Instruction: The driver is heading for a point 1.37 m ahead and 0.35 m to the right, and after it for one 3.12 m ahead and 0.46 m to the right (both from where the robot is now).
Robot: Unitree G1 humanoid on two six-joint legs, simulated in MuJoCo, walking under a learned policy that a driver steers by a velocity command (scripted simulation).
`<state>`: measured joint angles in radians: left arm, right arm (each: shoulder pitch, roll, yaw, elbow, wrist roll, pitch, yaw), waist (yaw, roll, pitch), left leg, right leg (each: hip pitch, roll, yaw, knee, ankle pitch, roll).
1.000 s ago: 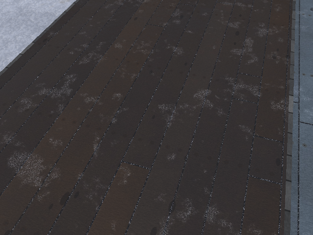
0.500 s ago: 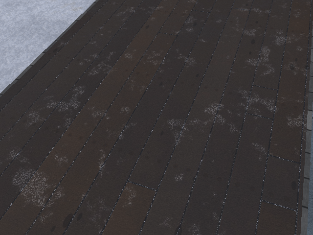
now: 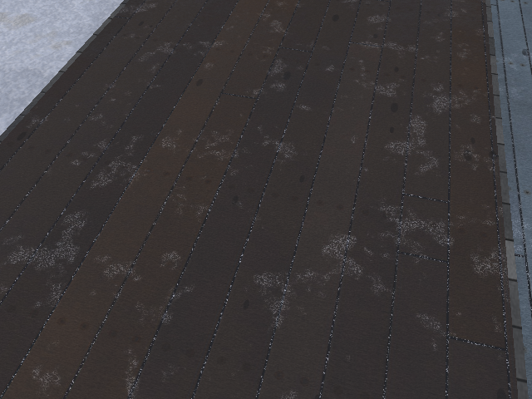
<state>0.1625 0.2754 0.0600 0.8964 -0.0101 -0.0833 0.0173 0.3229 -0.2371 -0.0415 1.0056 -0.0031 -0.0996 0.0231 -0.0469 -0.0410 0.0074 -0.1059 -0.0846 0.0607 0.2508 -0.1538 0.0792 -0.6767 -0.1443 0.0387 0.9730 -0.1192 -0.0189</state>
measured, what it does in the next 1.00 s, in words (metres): walks ahead, turning right: right foot, then left foot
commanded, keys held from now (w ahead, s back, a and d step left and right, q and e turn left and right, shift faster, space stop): w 0.06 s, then w+e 0.72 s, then w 0.22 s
